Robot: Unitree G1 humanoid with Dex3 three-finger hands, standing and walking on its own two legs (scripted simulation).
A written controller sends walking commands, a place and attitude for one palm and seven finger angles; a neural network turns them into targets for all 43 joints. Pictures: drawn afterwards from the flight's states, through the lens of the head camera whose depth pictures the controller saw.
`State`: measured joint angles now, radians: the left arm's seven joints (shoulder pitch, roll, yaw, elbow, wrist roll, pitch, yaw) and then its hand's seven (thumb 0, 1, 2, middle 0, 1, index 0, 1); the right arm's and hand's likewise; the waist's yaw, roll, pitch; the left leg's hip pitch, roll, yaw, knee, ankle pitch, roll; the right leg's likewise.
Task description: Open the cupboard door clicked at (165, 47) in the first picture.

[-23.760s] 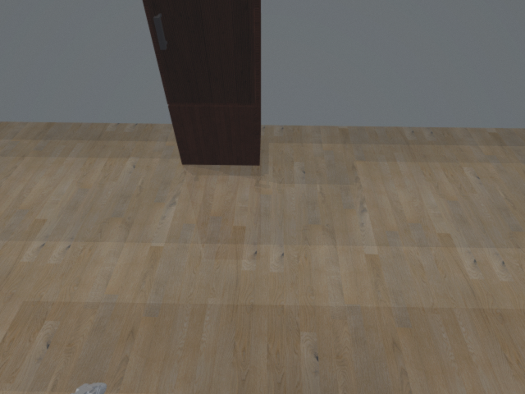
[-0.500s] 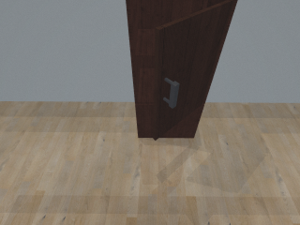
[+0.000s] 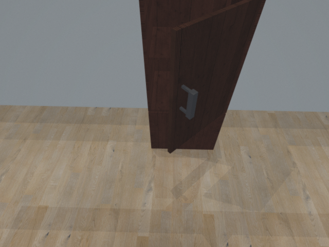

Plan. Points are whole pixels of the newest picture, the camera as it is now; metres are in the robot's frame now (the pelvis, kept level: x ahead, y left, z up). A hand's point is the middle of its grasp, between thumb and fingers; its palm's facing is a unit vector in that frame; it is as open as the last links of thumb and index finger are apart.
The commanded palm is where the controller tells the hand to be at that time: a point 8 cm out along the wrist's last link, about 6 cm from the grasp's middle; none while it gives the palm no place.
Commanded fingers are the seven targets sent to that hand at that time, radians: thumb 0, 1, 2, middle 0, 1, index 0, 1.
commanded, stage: look to check the result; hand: left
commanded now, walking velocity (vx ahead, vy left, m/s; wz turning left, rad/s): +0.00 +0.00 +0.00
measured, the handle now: (187, 101) +0.58 -0.05 -0.02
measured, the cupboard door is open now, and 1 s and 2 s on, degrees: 42 42 42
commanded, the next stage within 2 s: walk to a spot facing it in 0.26 s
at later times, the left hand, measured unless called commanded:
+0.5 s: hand out of the picture +0.01 +0.16 -0.18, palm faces +0.03 -0.98 -0.19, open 7.4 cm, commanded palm none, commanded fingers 0.00 0.90 0.90 -0.20 -0.30 -0.20 -0.30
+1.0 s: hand out of the picture +0.11 +0.14 -0.16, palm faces -0.19 -0.93 -0.32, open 7.4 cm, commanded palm none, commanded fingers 0.00 0.90 0.90 -0.20 -0.30 -0.20 -0.30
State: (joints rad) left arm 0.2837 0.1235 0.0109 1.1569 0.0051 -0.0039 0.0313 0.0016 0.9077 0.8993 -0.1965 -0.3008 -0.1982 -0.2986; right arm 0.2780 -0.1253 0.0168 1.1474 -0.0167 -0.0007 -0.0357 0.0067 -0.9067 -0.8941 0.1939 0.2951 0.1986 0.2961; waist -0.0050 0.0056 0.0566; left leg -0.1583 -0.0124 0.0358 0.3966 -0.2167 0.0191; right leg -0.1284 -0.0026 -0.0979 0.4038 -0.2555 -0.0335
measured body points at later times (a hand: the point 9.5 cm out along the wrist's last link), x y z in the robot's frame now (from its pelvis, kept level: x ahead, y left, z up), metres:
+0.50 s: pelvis +0.02 -0.01 +0.00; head +0.04 -0.01 +0.45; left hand +0.01 +0.21 -0.16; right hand +0.01 -0.22 -0.17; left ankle +0.00 +0.11 -0.74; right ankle -0.02 -0.09 -0.74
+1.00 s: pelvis +0.00 -0.05 -0.01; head +0.05 -0.10 +0.44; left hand +0.12 +0.19 -0.14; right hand +0.02 -0.32 -0.17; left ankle +0.00 +0.11 -0.66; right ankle -0.02 -0.11 -0.74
